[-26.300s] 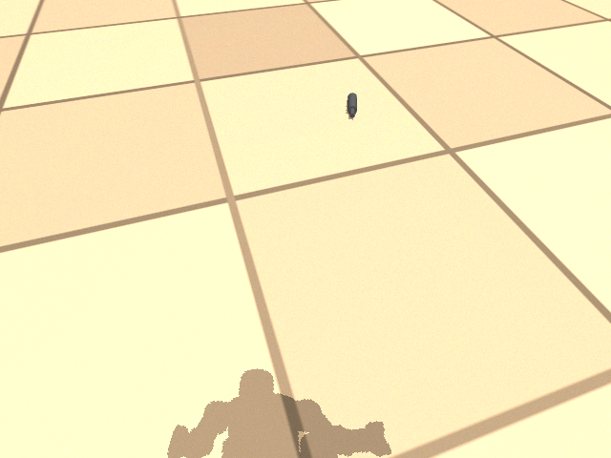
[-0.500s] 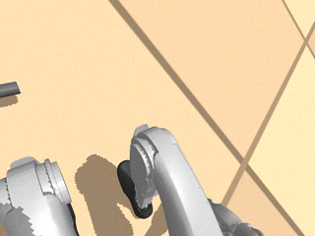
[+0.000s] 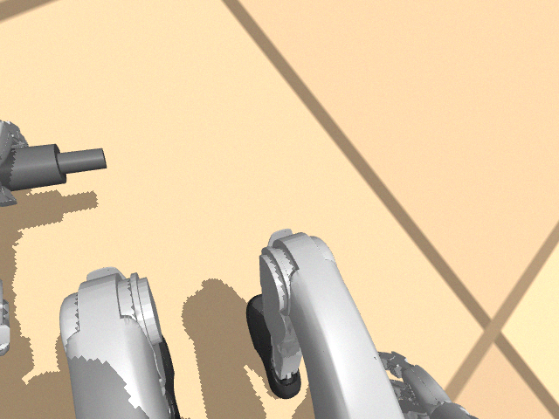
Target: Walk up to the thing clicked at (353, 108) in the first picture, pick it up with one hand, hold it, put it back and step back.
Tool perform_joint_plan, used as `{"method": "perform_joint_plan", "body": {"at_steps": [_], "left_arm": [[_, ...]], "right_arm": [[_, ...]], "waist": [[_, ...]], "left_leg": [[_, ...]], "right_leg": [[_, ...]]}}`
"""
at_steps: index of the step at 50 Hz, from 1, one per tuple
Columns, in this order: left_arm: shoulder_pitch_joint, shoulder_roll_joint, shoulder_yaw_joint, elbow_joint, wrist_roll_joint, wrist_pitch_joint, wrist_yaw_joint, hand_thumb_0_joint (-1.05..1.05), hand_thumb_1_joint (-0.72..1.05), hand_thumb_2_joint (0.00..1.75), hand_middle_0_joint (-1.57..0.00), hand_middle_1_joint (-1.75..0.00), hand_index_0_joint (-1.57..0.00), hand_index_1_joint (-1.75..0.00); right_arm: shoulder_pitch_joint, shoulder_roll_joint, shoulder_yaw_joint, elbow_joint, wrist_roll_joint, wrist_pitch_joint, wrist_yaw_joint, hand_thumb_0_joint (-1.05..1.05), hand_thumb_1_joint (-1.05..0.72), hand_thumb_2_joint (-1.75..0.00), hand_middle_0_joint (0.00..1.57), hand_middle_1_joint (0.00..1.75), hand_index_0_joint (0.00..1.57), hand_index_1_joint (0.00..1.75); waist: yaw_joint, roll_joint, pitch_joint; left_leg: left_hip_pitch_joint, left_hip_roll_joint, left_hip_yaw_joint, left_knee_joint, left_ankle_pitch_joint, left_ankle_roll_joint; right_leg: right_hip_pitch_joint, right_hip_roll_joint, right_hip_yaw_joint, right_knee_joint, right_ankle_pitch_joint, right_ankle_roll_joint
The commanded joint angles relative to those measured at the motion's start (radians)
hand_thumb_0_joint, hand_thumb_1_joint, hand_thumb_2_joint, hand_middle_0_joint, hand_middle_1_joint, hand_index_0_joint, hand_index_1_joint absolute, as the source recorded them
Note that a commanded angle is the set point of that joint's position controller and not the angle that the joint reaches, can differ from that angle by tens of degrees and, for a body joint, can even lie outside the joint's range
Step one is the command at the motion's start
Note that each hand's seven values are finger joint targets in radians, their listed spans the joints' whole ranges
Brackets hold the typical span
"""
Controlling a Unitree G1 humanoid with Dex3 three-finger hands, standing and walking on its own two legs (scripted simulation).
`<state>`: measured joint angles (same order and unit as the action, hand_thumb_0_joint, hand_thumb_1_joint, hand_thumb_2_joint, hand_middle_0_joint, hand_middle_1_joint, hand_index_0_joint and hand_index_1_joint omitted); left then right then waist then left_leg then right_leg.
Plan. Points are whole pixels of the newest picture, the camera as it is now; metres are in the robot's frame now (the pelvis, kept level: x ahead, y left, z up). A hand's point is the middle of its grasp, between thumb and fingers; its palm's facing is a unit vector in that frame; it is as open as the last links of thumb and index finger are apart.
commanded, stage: lift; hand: left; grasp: from above
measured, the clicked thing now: (21, 168) +0.48 +0.28 -0.19
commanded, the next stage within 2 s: hold in 1.78 s
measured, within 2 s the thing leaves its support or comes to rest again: neither
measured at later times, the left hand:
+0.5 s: hand out of the picture +0.42 +0.32 -0.08, palm faces -0.48 -0.10 -0.87, open 8.6 cm
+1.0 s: hand out of the picture +0.35 +0.31 +0.12, palm faces -0.43 -0.13 -0.89, open 8.6 cm
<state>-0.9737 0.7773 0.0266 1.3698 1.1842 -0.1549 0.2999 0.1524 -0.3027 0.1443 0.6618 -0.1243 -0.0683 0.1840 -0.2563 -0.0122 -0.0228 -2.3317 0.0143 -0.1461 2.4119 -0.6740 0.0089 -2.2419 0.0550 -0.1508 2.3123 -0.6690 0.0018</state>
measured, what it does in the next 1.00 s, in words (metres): rises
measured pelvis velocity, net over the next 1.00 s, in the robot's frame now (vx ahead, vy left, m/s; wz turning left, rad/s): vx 0.00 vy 0.01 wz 0.12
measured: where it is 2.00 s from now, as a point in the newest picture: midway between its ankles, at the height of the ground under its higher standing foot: (222, 384)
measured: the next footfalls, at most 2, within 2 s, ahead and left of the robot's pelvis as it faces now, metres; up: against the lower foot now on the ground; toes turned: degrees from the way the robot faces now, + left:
none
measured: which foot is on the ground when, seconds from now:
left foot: down 0.00-1.00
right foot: down 0.00-1.00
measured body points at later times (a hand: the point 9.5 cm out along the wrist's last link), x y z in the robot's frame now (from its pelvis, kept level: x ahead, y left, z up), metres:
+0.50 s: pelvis -0.01 +0.00 +0.05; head +0.21 +0.07 +0.44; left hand +0.45 +0.32 -0.03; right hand +0.07 -0.26 -0.06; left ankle +0.08 +0.12 -0.30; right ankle +0.10 -0.11 -0.30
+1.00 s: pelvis +0.00 +0.01 +0.21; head +0.14 +0.05 +0.64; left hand +0.37 +0.31 +0.17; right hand +0.15 -0.24 +0.09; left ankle +0.07 +0.12 -0.30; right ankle +0.10 -0.11 -0.30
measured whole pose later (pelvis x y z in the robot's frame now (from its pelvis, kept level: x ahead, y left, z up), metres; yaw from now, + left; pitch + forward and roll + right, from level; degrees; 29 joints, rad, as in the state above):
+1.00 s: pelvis +0.00 +0.01 +0.21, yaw +7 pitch +28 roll -5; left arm -0.46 0.55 -0.10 0.72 0.99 -0.03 0.06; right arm 0.16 -0.24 0.01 0.66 0.03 0.05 -0.01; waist -0.09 0.04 -0.18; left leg -1.63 0.01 -0.05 1.73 -0.59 0.03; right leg -1.57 0.04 -0.04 1.67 -0.59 0.02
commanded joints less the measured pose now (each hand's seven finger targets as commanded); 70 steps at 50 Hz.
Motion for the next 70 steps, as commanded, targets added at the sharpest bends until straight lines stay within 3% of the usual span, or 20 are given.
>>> {"method": "perform_joint_plan", "body": {"at_steps": [1,4,8,13,17,19,22,24,29,34,37,41,45,49,53,55,59,66,68,70], "left_arm": [[-0.357,0.258,0.033,-0.182,-0.007,-0.011,0.023,0.00,0.84,0.55,-1.17,-0.48,-1.18,-0.47],[-0.317,0.246,0.033,-0.165,-0.003,-0.008,0.015,0.00,0.76,0.48,-1.08,-0.44,-1.12,-0.41],[-0.294,0.250,0.043,-0.243,-0.026,0.007,-0.010,0.00,0.80,0.47,-1.08,-0.54,-1.13,-0.50],[-0.258,0.222,0.037,-0.302,-0.056,0.036,-0.076,0.00,0.80,0.51,-1.09,-0.54,-1.13,-0.50],[-0.206,0.213,0.042,-0.425,-0.073,0.028,-0.120,0.00,0.80,0.55,-1.10,-0.56,-1.13,-0.52],[-0.176,0.170,0.023,-0.448,-0.094,0.023,-0.139,0.00,0.81,0.53,-1.09,-0.55,-1.13,-0.51],[-0.164,0.205,0.044,-0.518,-0.102,0.014,-0.148,0.00,0.75,0.53,-1.04,-0.56,-1.08,-0.52],[-0.128,0.155,0.021,-0.535,-0.118,0.014,-0.153,0.00,0.77,0.55,-1.07,-0.56,-1.10,-0.52],[-0.075,0.126,0.002,-0.621,-0.149,0.022,-0.166,0.00,0.75,0.54,-1.05,-0.56,-1.08,-0.52],[-0.010,0.097,-0.009,-0.710,-0.164,0.048,-0.178,0.00,0.76,0.53,-1.05,-0.55,-1.09,-0.51],[0.035,0.105,0.004,-0.752,-0.174,0.067,-0.180,0.00,0.75,0.51,-1.05,-0.53,-1.09,-0.50],[0.115,0.029,-0.035,-0.787,-0.186,0.095,-0.188,0.00,0.75,0.56,-1.07,-0.53,-1.09,-0.50],[0.198,0.041,-0.016,-0.828,-0.193,0.117,-0.197,0.00,0.72,0.55,-1.05,-0.51,-1.07,-0.49],[0.245,0.007,-0.032,-0.877,-0.194,0.124,-0.201,0.00,0.71,0.53,-1.05,-0.50,-1.07,-0.48],[0.270,-0.040,-0.064,-0.837,-0.190,0.126,-0.192,0.00,0.69,0.54,-1.05,-0.51,-1.06,-0.49],[0.282,-0.033,-0.051,-0.826,-0.184,0.123,-0.179,0.00,0.67,0.56,-1.03,-0.50,-1.04,-0.49],[0.316,-0.098,-0.092,-0.760,-0.182,0.123,-0.170,0.00,0.68,0.55,-1.04,-0.51,-1.05,-0.50],[0.324,-0.118,-0.099,-0.745,-0.177,0.117,-0.145,0.00,0.69,0.55,-1.03,-0.54,-1.05,-0.52],[0.295,-0.135,-0.120,-0.745,-0.180,0.116,-0.138,0.00,0.72,0.60,-1.06,-0.57,-1.08,-0.55],[0.319,-0.122,-0.103,-0.725,-0.177,0.119,-0.129,0.00,0.72,0.61,-1.05,-0.58,-1.07,-0.56]], "right_arm": [[0.222,-0.246,-0.094,-0.005,0.002,0.016,-0.036,0.00,-0.90,-0.90,0.20,0.30,0.20,0.30],[0.226,-0.245,-0.102,-0.002,0.003,0.025,-0.051,0.00,-0.89,-0.89,0.20,0.30,0.20,0.30],[0.239,-0.235,-0.118,-0.010,0.020,0.042,-0.058,0.00,-0.91,-0.91,0.20,0.30,0.20,0.30],[0.247,-0.242,-0.150,-0.016,0.041,0.068,-0.071,0.00,-0.91,-0.90,0.20,0.30,0.20,0.30],[0.245,-0.220,-0.169,-0.025,0.061,0.086,-0.080,0.00,-0.91,-0.90,0.20,0.30,0.20,0.30],[0.244,-0.215,-0.176,-0.025,0.065,0.090,-0.084,0.00,-0.91,-0.90,0.20,0.30,0.20,0.30],[0.245,-0.205,-0.188,-0.032,0.078,0.094,-0.097,0.00,-0.91,-0.90,0.20,0.30,0.20,0.30],[0.233,-0.196,-0.193,-0.045,0.083,0.093,-0.102,0.00,-0.91,-0.90,0.20,0.30,0.20,0.30],[0.207,-0.185,-0.201,-0.058,0.104,0.092,-0.124,0.00,-0.90,-0.90,0.20,0.30,0.20,0.30],[0.184,-0.182,-0.210,-0.065,0.124,0.096,-0.148,0.00,-0.90,-0.90,0.20,0.30,0.20,0.30],[0.166,-0.171,-0.211,-0.073,0.132,0.099,-0.162,0.00,-0.90,-0.90,0.20,0.30,0.20,0.30],[0.144,-0.147,-0.213,-0.075,0.141,0.100,-0.179,0.00,-0.90,-0.90,0.20,0.30,0.20,0.30],[0.120,-0.135,-0.214,-0.075,0.151,0.096,-0.197,0.00,-0.90,-0.90,0.20,0.30,0.20,0.30],[0.107,-0.117,-0.209,-0.069,0.160,0.088,-0.216,0.00,-0.90,-0.90,0.20,0.30,0.20,0.30],[0.094,-0.100,-0.203,-0.060,0.168,0.071,-0.234,0.00,-0.91,-0.90,0.20,0.30,0.20,0.30],[0.094,-0.100,-0.202,-0.048,0.169,0.058,-0.241,0.00,-0.90,-0.90,0.20,0.30,0.20,0.30],[0.093,-0.096,-0.205,-0.041,0.174,0.037,-0.248,0.00,-0.90,-0.90,0.20,0.30,0.20,0.30],[0.111,-0.093,-0.211,-0.037,0.176,0.015,-0.248,0.00,-0.90,-0.90,0.20,0.30,0.20,0.30],[0.113,-0.086,-0.209,-0.034,0.174,0.014,-0.247,0.00,-0.90,-0.90,0.20,0.30,0.20,0.30],[0.122,-0.089,-0.215,-0.031,0.173,0.011,-0.247,0.00,-0.90,-0.90,0.20,0.30,0.20,0.30]], "waist": [[-0.018,0.305,-0.690],[0.000,0.314,-0.683],[0.034,0.358,-0.799],[0.047,0.360,-0.764],[0.084,0.340,-0.833],[0.071,0.317,-0.791],[0.098,0.286,-0.829],[0.099,0.265,-0.804],[0.115,0.259,-0.794],[0.131,0.262,-0.816],[0.143,0.236,-0.786],[0.140,0.211,-0.761],[0.163,0.191,-0.742],[0.163,0.184,-0.675],[0.151,0.153,-0.559],[0.163,0.148,-0.547],[0.168,0.143,-0.475],[0.181,0.113,-0.438],[0.169,0.096,-0.417],[0.186,0.092,-0.417]], "left_leg": [[0.461,-0.005,0.065,-0.244,0.150,0.020],[0.484,-0.007,0.073,-0.261,0.153,0.014],[0.573,-0.008,0.079,-0.298,0.225,0.014],[0.622,-0.011,0.068,-0.358,0.206,0.012],[0.674,-0.014,0.083,-0.399,0.214,0.018],[0.655,-0.017,0.088,-0.410,0.212,0.022],[0.682,-0.018,0.098,-0.443,0.194,0.029],[0.691,-0.018,0.095,-0.481,0.144,0.029],[0.756,-0.009,0.065,-0.598,0.061,0.032],[0.903,-0.001,0.040,-0.696,0.120,0.024],[0.947,-0.002,0.042,-0.760,0.105,0.024],[1.023,-0.006,0.069,-0.828,0.142,0.026],[1.120,-0.006,0.072,-0.930,0.147,0.024],[1.200,-0.006,0.077,-1.039,0.130,0.021],[1.267,-0.007,0.081,-1.143,0.093,0.020],[1.321,-0.005,0.068,-1.197,0.086,0.015],[1.404,0.000,0.057,-1.300,0.080,0.007],[1.553,-0.008,0.086,-1.421,0.189,0.004],[1.573,-0.017,0.110,-1.435,0.225,0.007],[1.613,-0.016,0.113,-1.469,0.255,0.006]], "right_leg": [[0.385,0.039,-0.003,-0.270,0.169,-0.045],[0.382,0.035,0.003,-0.280,0.159,-0.053],[0.435,0.030,0.006,-0.276,0.242,-0.049],[0.380,0.020,-0.002,-0.306,0.218,-0.057],[0.439,0.017,0.019,-0.343,0.222,-0.051],[0.441,0.013,0.024,-0.367,0.220,-0.051],[0.485,0.011,0.042,-0.408,0.203,-0.048],[0.487,0.012,0.045,-0.439,0.161,-0.049],[0.541,0.014,0.051,-0.498,0.121,-0.040],[0.612,0.009,0.047,-0.549,0.181,-0.036],[0.676,0.010,0.055,-0.613,0.168,-0.034],[0.779,0.010,0.074,-0.723,0.182,-0.032],[0.903,0.011,0.086,-0.820,0.187,-0.030],[1.002,0.013,0.099,-0.926,0.171,-0.030],[1.075,0.014,0.114,-1.040,0.139,-0.029],[1.120,0.014,0.118,-1.082,0.129,-0.029],[1.171,0.014,0.124,-1.162,0.138,-0.030],[1.342,0.010,0.137,-1.312,0.220,-0.030],[1.388,0.010,0.147,-1.362,0.238,-0.028],[1.435,0.008,0.149,-1.392,0.260,-0.028]]}}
